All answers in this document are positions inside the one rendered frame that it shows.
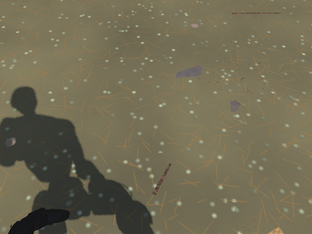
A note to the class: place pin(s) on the left robot hand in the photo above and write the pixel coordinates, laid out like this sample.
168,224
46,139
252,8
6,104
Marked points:
39,219

